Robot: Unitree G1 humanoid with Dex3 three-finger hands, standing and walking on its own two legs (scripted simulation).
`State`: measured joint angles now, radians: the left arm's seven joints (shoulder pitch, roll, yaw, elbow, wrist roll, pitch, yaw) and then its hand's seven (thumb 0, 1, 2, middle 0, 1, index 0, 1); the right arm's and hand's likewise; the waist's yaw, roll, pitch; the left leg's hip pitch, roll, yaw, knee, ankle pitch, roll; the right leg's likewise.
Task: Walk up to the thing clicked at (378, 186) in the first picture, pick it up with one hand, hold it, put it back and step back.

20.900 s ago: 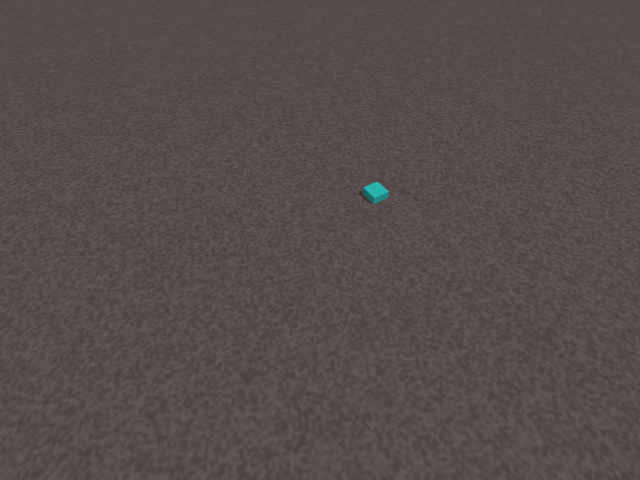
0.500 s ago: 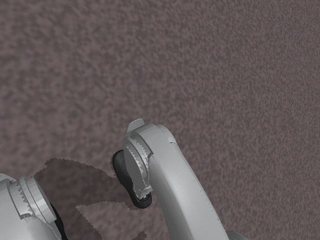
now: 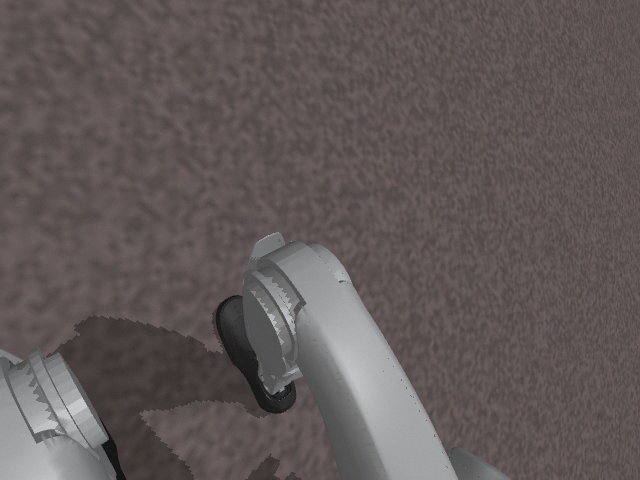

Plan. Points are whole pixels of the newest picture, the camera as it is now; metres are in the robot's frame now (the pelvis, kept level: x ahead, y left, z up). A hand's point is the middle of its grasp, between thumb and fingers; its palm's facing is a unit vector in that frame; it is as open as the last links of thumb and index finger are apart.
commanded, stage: rest palm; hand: left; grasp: from above
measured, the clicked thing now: out of the picture +0.42 +0.37 -0.31
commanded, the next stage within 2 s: close in 0.40 s
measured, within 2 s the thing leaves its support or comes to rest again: leaves its support in 2.00 s
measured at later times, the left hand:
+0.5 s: hand out of the picture +0.43 +0.35 -0.28, palm faces -0.14 -0.44 -0.89, open 14.0 cm
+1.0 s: hand out of the picture +0.43 +0.35 -0.28, palm faces -0.13 -0.42 -0.90, open 11.7 cm
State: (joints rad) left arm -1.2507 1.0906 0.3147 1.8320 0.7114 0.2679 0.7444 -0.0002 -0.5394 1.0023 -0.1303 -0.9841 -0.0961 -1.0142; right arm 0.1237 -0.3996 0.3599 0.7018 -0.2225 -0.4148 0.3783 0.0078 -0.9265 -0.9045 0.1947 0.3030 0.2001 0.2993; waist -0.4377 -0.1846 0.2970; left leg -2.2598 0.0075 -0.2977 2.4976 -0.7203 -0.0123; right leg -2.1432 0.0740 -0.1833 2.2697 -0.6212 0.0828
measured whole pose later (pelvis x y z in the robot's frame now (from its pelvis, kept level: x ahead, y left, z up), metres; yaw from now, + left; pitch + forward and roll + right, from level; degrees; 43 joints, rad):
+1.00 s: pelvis +0.00 +0.00 +0.00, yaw +0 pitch +26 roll -17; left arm -1.25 1.09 0.29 1.81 0.66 0.28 0.78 0.00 -0.14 0.68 -0.39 -0.71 -0.42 -0.74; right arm 0.13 -0.42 0.37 0.68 -0.22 -0.43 0.39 0.01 -0.91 -0.90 0.20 0.30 0.20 0.30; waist -0.44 -0.19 0.31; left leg -2.25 0.01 -0.32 2.50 -0.73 -0.02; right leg -2.13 0.07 -0.20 2.26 -0.63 0.08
